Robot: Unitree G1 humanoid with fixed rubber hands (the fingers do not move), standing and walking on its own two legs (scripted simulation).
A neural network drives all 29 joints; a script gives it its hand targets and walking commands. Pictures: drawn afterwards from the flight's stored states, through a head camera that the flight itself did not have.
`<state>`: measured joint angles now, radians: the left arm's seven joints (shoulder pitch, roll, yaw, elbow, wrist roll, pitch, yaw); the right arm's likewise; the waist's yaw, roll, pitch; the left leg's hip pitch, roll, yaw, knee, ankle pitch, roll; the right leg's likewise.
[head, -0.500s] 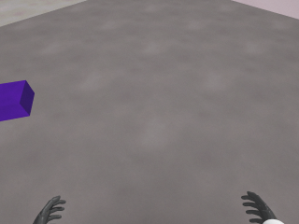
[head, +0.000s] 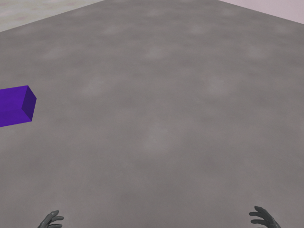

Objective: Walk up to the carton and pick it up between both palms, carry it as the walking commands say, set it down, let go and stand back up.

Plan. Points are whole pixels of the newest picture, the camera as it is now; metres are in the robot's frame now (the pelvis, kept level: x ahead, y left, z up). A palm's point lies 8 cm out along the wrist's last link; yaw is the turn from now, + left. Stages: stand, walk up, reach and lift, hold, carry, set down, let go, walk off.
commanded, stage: walk up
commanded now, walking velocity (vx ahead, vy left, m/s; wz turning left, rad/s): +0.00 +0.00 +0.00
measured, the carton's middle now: (12, 105) +1.17 +1.22 -0.70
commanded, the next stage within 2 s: none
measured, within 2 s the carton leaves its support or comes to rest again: neither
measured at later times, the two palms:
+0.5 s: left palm out of the picture +0.03 +0.35 -0.14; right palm out of the picture +0.13 -0.19 -0.12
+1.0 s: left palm out of the picture -0.03 +0.37 -0.10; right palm (156, 142) +0.41 +0.00 -0.11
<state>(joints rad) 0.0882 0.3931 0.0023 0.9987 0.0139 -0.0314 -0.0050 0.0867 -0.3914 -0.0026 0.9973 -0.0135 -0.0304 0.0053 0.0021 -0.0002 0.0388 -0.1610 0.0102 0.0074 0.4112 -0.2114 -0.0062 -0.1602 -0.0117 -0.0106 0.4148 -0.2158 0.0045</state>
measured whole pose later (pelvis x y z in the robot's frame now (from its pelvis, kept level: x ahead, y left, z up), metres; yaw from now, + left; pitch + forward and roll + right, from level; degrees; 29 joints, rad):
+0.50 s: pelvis +0.00 +0.06 -0.02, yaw +16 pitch +0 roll -1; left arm 0.14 0.29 0.07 0.87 0.05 0.03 0.00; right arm 0.23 -0.27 -0.04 0.85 -0.02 0.04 0.05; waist -0.04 -0.03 0.06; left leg -0.33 -0.02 0.04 0.62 -0.29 0.06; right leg -0.44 -0.12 -0.06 1.08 -0.45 0.07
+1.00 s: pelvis +0.15 +0.15 +0.00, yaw +32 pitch +1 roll +1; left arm 0.42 0.29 0.06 0.95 0.03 -0.07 0.01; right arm 0.11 -0.33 -0.07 0.80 -0.02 0.02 0.10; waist 0.04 0.04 0.04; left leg -0.58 0.06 -0.01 0.93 -0.17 -0.03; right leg -0.03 -0.14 -0.19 0.35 -0.32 0.07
